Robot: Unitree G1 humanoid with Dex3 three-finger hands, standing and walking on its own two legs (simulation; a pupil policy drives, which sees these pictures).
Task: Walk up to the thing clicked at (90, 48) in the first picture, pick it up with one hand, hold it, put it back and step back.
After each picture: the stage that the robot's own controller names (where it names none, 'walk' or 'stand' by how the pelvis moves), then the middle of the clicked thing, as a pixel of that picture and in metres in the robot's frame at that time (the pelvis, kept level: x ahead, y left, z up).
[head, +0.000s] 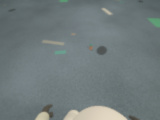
stand; (90, 47) +1.43 -0.01 -0.72
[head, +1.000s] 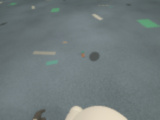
walk; (82, 54) +1.29 +0.25 -0.71
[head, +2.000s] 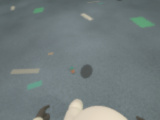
walk; (72, 69) +0.79 +0.37 -0.72
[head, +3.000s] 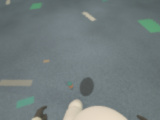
walk; (70, 84) +0.46 +0.32 -0.70
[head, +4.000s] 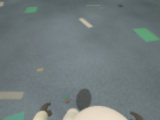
stand; (65, 97) +0.32 +0.29 -0.71
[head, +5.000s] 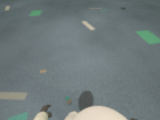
stand; (68, 99) +0.33 +0.27 -0.72
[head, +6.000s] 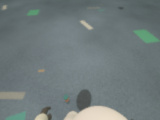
stand; (66, 98) +0.34 +0.29 -0.73
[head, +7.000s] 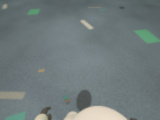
stand; (66, 98) +0.33 +0.30 -0.73
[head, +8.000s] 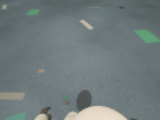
go down; (66, 99) +0.32 +0.30 -0.73
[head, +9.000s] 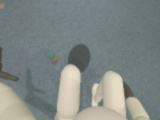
go down; (51, 56) +0.40 +0.33 -0.31
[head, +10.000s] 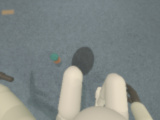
go down; (55, 58) +0.38 +0.33 -0.30
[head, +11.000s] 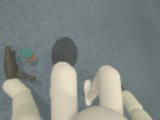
close in; (28, 55) +0.36 +0.36 -0.22
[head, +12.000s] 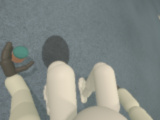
close; (19, 55) +0.37 +0.35 -0.21
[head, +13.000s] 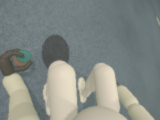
lift; (22, 58) +0.34 +0.34 -0.21
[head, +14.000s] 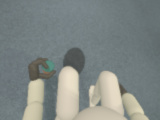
lift; (48, 68) +0.30 +0.28 -0.11
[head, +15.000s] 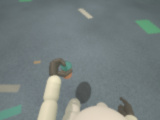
lift; (66, 70) +0.33 +0.17 +0.02
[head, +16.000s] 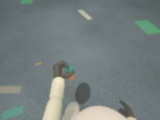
hold; (69, 72) +0.33 +0.16 -0.02
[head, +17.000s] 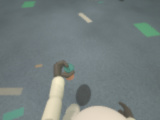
hold; (69, 72) +0.34 +0.16 -0.01
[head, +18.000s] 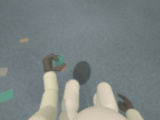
crouch; (60, 63) +0.38 +0.22 -0.09
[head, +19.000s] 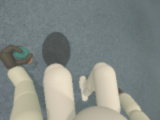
lower; (24, 56) +0.37 +0.32 -0.22
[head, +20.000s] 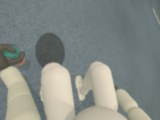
lower; (15, 56) +0.37 +0.34 -0.22
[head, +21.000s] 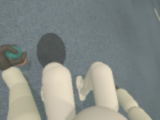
lower; (17, 56) +0.36 +0.34 -0.21
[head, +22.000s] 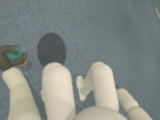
lower; (17, 57) +0.36 +0.34 -0.21
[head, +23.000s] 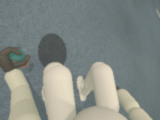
loosen; (20, 59) +0.35 +0.33 -0.21
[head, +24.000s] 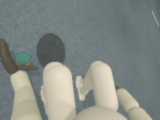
withdraw; (23, 61) +0.35 +0.30 -0.22
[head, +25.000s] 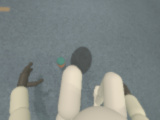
walk; (60, 62) +0.37 +0.26 -0.29
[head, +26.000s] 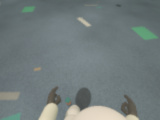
stand; (68, 101) +0.30 +0.23 -0.65
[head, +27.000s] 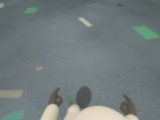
stand; (69, 99) +0.32 +0.24 -0.66
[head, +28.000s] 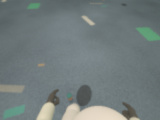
stand; (69, 96) +0.33 +0.23 -0.68
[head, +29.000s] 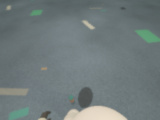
walk; (71, 98) +0.34 +0.23 -0.72
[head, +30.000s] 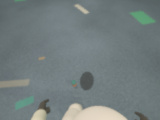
walk; (74, 83) +0.44 +0.21 -0.70
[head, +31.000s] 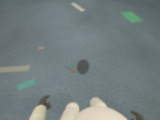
walk; (71, 68) +0.71 +0.24 -0.71
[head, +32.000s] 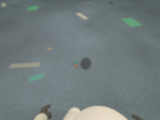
stand; (75, 64) +0.94 +0.28 -0.71
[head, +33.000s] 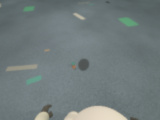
stand; (73, 65) +0.92 +0.29 -0.73
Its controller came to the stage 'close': yes
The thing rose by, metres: 0.70
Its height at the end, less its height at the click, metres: +0.00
